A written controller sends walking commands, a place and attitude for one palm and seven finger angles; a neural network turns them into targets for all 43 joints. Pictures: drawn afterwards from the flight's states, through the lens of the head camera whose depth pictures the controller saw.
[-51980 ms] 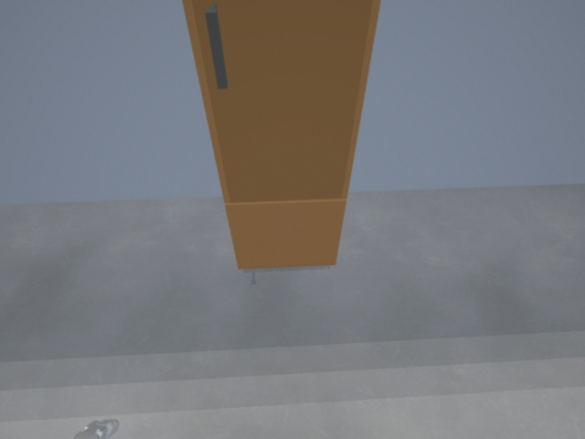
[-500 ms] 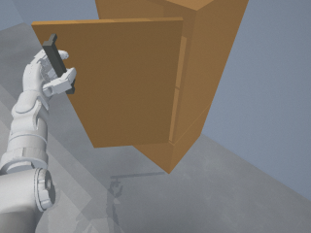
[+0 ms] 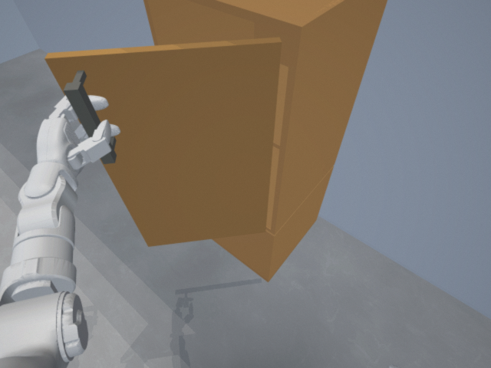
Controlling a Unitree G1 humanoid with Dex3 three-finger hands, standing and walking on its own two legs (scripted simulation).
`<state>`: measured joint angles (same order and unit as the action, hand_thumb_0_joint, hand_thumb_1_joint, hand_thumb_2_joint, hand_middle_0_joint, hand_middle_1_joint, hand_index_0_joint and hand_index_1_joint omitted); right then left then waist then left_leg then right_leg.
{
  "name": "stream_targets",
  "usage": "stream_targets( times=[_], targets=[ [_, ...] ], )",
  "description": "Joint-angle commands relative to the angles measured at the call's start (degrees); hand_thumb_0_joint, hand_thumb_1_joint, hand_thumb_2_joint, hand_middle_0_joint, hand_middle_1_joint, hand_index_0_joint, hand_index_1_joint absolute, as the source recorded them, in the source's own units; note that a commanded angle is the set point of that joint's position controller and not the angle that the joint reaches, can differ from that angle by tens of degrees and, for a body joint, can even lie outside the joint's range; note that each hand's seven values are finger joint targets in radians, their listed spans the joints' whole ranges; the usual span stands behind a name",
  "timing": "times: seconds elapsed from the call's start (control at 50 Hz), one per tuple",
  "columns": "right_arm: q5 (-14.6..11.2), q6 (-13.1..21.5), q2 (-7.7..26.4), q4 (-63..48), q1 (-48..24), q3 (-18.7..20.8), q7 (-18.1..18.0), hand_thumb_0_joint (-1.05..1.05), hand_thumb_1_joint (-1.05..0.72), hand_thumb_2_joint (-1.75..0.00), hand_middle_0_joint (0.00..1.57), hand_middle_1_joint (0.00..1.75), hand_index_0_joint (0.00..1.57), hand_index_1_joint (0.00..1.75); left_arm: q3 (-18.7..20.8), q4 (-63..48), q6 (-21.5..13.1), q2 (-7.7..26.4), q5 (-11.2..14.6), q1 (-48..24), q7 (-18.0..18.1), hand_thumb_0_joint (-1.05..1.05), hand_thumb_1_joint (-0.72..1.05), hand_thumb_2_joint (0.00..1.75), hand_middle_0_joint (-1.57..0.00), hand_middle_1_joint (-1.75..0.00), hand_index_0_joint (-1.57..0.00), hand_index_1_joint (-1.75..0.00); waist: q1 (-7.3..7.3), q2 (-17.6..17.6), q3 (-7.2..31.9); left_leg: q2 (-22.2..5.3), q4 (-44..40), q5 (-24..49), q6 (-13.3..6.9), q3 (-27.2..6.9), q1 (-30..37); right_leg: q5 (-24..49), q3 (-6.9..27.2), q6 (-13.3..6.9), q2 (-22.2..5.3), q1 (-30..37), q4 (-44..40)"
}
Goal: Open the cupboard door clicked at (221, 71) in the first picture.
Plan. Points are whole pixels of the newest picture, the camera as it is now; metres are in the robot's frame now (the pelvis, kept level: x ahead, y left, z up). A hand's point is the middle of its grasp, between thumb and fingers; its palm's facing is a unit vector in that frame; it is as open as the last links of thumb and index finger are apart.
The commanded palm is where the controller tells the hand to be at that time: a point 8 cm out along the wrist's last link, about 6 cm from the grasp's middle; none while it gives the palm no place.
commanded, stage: pull the door open along its arc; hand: left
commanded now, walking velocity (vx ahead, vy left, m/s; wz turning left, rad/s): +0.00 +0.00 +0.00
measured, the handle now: (95, 119) +0.48 +0.25 +0.16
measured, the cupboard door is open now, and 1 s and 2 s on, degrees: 47 76 88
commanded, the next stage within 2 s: open thumb and fingers to let go in 1.56 s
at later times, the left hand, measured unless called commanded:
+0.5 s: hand (123, 168) +0.37 +0.18 +0.16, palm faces +0.56 -0.83 +0.01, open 5.5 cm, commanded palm +0.31 +0.21 +0.16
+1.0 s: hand (144, 205) +0.30 +0.13 +0.16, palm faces +0.49 -0.87 +0.02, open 5.9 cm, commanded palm +0.25 +0.17 +0.16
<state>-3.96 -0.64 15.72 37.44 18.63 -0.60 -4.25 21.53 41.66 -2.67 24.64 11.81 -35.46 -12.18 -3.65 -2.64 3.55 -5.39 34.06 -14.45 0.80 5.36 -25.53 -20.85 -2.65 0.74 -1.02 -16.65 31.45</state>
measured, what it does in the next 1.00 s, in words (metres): stands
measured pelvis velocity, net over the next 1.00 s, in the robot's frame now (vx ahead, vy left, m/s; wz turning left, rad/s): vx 0.01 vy -0.03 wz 0.04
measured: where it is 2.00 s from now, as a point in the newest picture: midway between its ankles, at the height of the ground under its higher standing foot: outside the picture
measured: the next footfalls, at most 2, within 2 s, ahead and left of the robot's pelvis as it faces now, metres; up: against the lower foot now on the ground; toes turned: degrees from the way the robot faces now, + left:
none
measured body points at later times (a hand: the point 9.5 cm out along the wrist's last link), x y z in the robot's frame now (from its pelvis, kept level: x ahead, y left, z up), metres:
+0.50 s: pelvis +0.01 -0.03 +0.01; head +0.00 -0.05 +0.46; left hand +0.33 +0.22 +0.16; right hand +0.22 -0.22 -0.08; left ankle +0.02 +0.13 -0.73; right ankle -0.06 -0.13 -0.73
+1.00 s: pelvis +0.01 -0.03 +0.01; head -0.01 -0.06 +0.46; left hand +0.27 +0.18 +0.16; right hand +0.21 -0.24 -0.09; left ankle +0.02 +0.13 -0.73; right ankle -0.06 -0.13 -0.73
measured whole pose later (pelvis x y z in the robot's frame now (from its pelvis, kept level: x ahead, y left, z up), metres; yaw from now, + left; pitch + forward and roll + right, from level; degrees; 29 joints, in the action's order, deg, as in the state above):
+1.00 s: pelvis +0.01 -0.03 +0.01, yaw +2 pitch -3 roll +1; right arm 0.6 -3.0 12.3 39.3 7.2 -0.8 -3.8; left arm 1.6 -13.9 17.3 -0.2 5.0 0.3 24.1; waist 2.3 -3.3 1.1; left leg -4.4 25.6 -12.0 3.1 3.4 -9.8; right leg -20.9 -5.0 -1.0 -1.1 -1.0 25.4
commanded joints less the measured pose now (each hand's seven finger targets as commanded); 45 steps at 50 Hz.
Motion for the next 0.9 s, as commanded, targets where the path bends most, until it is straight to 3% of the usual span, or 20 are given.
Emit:
stream_targets(
  times=[0.0,0.1,0.12,0.16,0.18,0.2,0.24,0.28,0.3,0.34,0.36,0.38,0.4,0.48,0.6,0.66,0.7,0.76,0.8,0.88],
  targets=[
    [-0.1,3.1,7.7,-9.5,-3.9,3.0,-0.1,0.0,-0.9,-0.9,0.2,0.3,0.2,0.3,3.0,-22.5,-1.8,13.0,2.4,-8.7,-1.2,0.0,0.9,0.9,-0.4,-1.35,-0.4,-1.35,4.18,-0.3,19.8,4.0,-1.3,22.4,-3.3,-2.6,19.1,31.2,-0.5,-1.1,3.2,4.3,-2.6],
    [-0.3,4.3,6.5,-12.1,-8.2,2.6,0.6,0.0,-0.9,-0.9,0.2,0.3,0.2,0.3,3.0,-37.9,2.4,8.8,4.2,7.4,-0.1,0.0,0.9,0.9,-0.4,-1.35,-0.4,-1.35,5.85,1.3,18.1,4.0,-2.6,24.9,-3.1,-2.0,20.3,34.6,-1.2,-0.9,3.0,6.9,-2.8],
    [-0.4,4.6,6.0,-12.8,-9.4,2.4,0.7,0.0,-0.9,-0.9,0.2,0.3,0.2,0.3,2.6,-41.7,3.3,7.5,4.6,11.4,0.2,0.0,0.9,0.9,-0.4,-1.35,-0.4,-1.35,6.2,-0.7,17.6,4.1,-2.9,25.2,-2.9,-1.9,20.6,35.4,-1.3,-0.9,2.8,7.0,-2.9],
    [-0.3,5.1,5.8,-12.3,-10.4,2.3,0.6,0.0,-0.9,-0.9,0.2,0.3,0.2,0.3,1.4,-46.0,5.0,5.9,4.4,9.6,1.5,0.0,0.9,0.9,-0.4,-1.35,-0.4,-1.35,5.05,0.3,16.1,4.0,-3.1,25.2,-2.7,-1.9,21.6,35.3,-1.6,-0.7,3.0,5.8,-3.4],
    [-0.1,5.9,3.5,-12.3,-12.6,1.9,0.8,0.0,-0.9,-0.9,0.2,0.3,0.2,0.3,9.1,-50.0,6.3,5.8,6.1,4.6,10.3,0.0,0.9,0.9,-0.4,-1.35,-0.4,-1.35,9.11,-0.5,16.1,4.3,-3.1,24.0,-1.8,-2.0,19.9,31.5,-1.9,-0.7,3.2,5.6,-4.1],
    [0.7,6.6,3.9,-10.6,-13.5,1.4,0.9,0.0,-0.9,-0.9,0.2,0.3,0.2,0.3,4.0,-49.7,7.5,1.4,4.2,4.1,15.0,0.0,0.9,0.9,-0.4,-1.35,-0.4,-1.35,6.83,0.9,12.4,3.9,-3.5,22.1,-1.9,-2.2,19.8,29.0,-2.0,-0.6,3.2,4.1,-4.6],
    [1.4,6.4,4.1,-8.7,-13.5,1.6,1.2,0.0,-0.9,-0.9,0.2,0.3,0.2,0.3,1.4,-47.9,10.1,-3.3,1.6,3.7,21.9,0.0,0.9,0.9,-0.4,-1.35,-0.4,-1.35,5.61,2.1,10.9,4.0,-4.3,19.5,-1.6,-2.8,19.5,26.1,-2.0,-0.6,3.0,2.9,-5.2],
    [2.3,5.7,3.7,-7.5,-14.6,1.4,1.1,0.0,-0.9,-0.9,0.2,0.3,0.2,0.3,-0.8,-48.3,12.0,-5.1,-1.7,-1.3,28.0,0.0,0.9,0.9,-0.4,-1.35,-0.4,-1.35,5.12,1.2,11.0,4.2,-4.6,17.6,-1.4,-2.9,19.9,23.7,-1.3,-0.6,2.4,2.8,-5.8],
    [2.9,5.4,3.5,-7.0,-14.9,1.3,1.1,0.0,-0.9,-0.9,0.2,0.3,0.2,0.3,-1.3,-48.6,12.7,-5.3,-3.6,-1.7,31.1,0.0,0.9,0.9,-0.4,-1.35,-0.4,-1.35,5.28,3.5,11.2,4.1,-4.4,17.7,-1.7,-2.9,19.7,23.9,-0.8,-0.5,2.1,3.9,-6.4],
    [3.7,4.6,2.6,-6.9,-16.0,1.2,1.3,0.0,-0.9,-0.9,0.2,0.3,0.2,0.3,-4.9,-49.5,14.6,-9.9,-6.4,-2.2,36.6,0.0,0.9,0.9,-0.4,-1.35,-0.4,-1.35,5.77,2.3,13.5,4.5,-4.4,19.5,-1.6,-2.6,20.6,26.9,-0.4,-0.7,1.2,6.1,-6.3],
    [4.0,3.9,2.7,-6.5,-15.9,1.3,1.4,0.0,-0.9,-0.9,0.2,0.3,0.2,0.3,-6.9,-49.1,15.3,-10.9,-7.8,-2.3,37.9,0.0,0.9,0.9,-0.4,-1.35,-0.4,-1.35,5.22,1.7,13.3,4.5,-4.5,20.0,-1.5,-2.6,21.1,27.9,-0.3,-0.8,1.1,6.4,-6.1],
    [4.3,3.4,2.7,-6.3,-15.6,1.3,1.3,0.0,-0.9,-0.9,0.2,0.3,0.2,0.3,-8.4,-48.4,15.8,-11.9,-8.7,-2.4,38.3,0.0,0.9,0.9,-0.4,-1.35,-0.4,-1.35,4.97,2.5,13.7,4.5,-4.7,20.3,-1.6,-2.6,21.5,28.9,-0.3,-0.8,1.0,6.8,-6.2],
    [4.4,2.8,3.1,-6.0,-15.4,1.4,1.1,0.0,-0.9,-0.9,0.2,0.3,0.2,0.3,-9.0,-47.6,15.8,-11.4,-9.6,-2.8,38.2,0.0,0.9,0.9,-0.4,-1.35,-0.4,-1.35,4.38,6.0,13.5,4.4,-4.6,20.2,-1.9,-2.7,21.5,29.8,0.0,-0.6,0.8,7.6,-6.8],
    [4.4,1.8,2.4,-6.4,-16.3,1.3,0.1,0.0,-0.9,-0.9,0.2,0.3,0.2,0.3,-11.1,-49.4,14.0,-13.5,-7.8,-4.8,34.9,0.0,0.9,0.9,-0.4,-1.35,-0.4,-1.35,4.76,4.4,14.1,4.8,-5.4,21.7,-1.8,-2.2,23.7,35.5,0.5,-0.3,0.2,9.9,-7.1],
    [4.1,1.6,2.0,-7.8,-17.5,1.2,0.1,0.0,-0.9,-0.9,0.2,0.3,0.2,0.3,-10.8,-54.6,11.8,-13.6,-6.4,6.7,32.5,0.0,0.9,0.9,-0.4,-1.35,-0.4,-1.35,6.78,4.8,13.3,4.8,-6.4,23.8,-1.9,-1.8,24.9,39.5,0.0,-0.2,0.1,13.2,-7.7],
    [4.0,1.8,1.5,-9.0,-18.6,1.2,0.5,0.0,-0.9,-0.9,0.2,0.3,0.2,0.3,-12.7,-61.6,11.9,-16.1,-5.7,14.5,32.4,0.0,0.9,0.9,-0.4,-1.35,-0.4,-1.35,7.25,5.0,12.4,4.8,-7.0,24.2,-1.8,-1.7,25.2,40.3,-0.4,-0.1,0.1,13.8,-7.6],
    [4.0,1.9,1.4,-9.6,-19.3,1.3,0.8,0.0,-0.9,-0.9,0.2,0.3,0.2,0.3,-13.5,-65.1,12.5,-16.9,-5.6,21.5,32.7,0.0,0.9,0.9,-0.4,-1.35,-0.4,-1.35,7.89,6.6,11.4,4.7,-7.2,24.2,-1.8,-1.6,24.8,40.2,-0.6,-0.1,0.2,14.4,-8.0],
    [4.3,2.0,1.0,-10.4,-20.3,1.2,1.2,0.0,-0.9,-0.9,0.2,0.3,0.2,0.3,-16.6,-73.0,13.2,-19.2,-5.9,25.7,33.2,0.0,0.9,0.9,-0.4,-1.35,-0.4,-1.35,7.75,5.3,10.5,4.9,-7.1,24.3,-1.7,-1.6,25.3,40.1,-0.6,-0.1,0.2,13.7,-7.8],
    [4.5,1.7,1.3,-9.2,-20.5,1.2,0.9,0.0,-0.9,-0.9,0.2,0.3,0.2,0.3,-15.7,-72.4,14.1,-17.3,-6.7,24.8,34.5,0.0,0.9,0.9,-0.4,-1.35,-0.4,-1.35,7.23,5.8,8.4,4.7,-7.0,23.0,-1.7,-1.8,24.8,37.8,-0.3,-0.3,0.2,12.9,-8.6],
    [4.9,1.2,0.7,-8.4,-21.4,0.9,0.5,0.0,-0.9,-0.9,0.2,0.3,0.2,0.3,-17.8,-70.7,15.4,-19.6,-7.9,20.9,36.5,0.0,0.9,0.9,-0.4,-1.35,-0.4,-1.35,6.8,4.3,6.7,4.9,-7.2,20.6,-1.7,-2.2,25.1,31.5,-0.2,-0.8,0.1,10.3,-9.5]
  ],
)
